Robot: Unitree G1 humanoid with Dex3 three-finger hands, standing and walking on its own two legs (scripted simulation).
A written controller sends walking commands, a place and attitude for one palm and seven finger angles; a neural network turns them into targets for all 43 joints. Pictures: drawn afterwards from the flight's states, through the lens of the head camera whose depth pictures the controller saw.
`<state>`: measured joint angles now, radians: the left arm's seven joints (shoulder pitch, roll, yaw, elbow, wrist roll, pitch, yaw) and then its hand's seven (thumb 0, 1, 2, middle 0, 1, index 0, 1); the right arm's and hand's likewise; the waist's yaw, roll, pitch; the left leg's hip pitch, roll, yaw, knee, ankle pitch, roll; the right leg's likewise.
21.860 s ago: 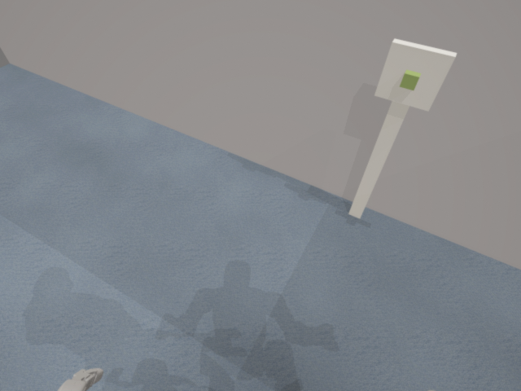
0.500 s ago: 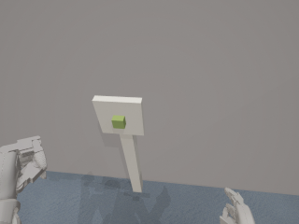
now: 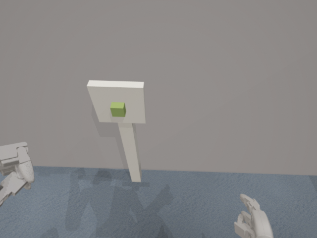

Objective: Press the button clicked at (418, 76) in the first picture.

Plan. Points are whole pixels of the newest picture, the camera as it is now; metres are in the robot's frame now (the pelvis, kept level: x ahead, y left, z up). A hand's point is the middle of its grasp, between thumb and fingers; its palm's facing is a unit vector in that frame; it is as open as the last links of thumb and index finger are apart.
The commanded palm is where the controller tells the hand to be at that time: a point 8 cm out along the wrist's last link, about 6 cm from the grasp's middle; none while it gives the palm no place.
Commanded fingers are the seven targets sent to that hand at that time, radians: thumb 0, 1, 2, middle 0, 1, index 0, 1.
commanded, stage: step back with the hand held close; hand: left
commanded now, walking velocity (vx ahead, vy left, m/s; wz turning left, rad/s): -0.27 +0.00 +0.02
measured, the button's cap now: (118, 108) +0.52 +0.17 -0.02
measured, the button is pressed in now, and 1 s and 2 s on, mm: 0 0 0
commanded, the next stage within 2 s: stop stepping back and stand still in 0.88 s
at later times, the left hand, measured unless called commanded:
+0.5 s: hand (2, 218) +0.13 +0.24 +0.16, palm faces +0.42 -0.76 -0.50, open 3.1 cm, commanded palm +0.06 +0.28 +0.18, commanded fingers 0.00 0.90 0.90 -1.30 -1.50 -1.30 -1.50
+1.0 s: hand out of the picture +0.04 +0.21 +0.17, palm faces +0.29 -0.85 -0.44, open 3.1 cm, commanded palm -0.03 +0.26 +0.18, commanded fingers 0.00 0.90 0.90 -1.30 -1.50 -1.30 -1.50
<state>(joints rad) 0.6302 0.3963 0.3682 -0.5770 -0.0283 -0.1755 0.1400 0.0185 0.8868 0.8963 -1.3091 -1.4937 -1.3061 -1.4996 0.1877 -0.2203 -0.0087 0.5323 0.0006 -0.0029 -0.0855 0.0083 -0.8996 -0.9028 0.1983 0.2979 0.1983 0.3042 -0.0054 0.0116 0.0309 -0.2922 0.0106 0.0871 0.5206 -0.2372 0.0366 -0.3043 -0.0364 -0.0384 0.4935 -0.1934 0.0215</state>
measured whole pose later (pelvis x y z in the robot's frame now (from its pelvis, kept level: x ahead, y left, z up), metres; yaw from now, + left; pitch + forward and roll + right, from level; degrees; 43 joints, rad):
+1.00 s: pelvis -0.17 -0.02 +0.00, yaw -2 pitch +5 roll -3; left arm 0.59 0.43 0.37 -0.66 -0.04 -0.23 0.14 0.02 0.89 0.90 -1.31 -1.49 -1.31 -1.50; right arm 0.13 -0.13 0.02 0.62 -0.05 -0.12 -0.03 0.01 -0.90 -0.90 0.20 0.30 0.20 0.30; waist 0.00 -0.01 -0.01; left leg -0.49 0.08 0.05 0.38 0.02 0.01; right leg -0.18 0.05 -0.01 0.50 -0.41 0.01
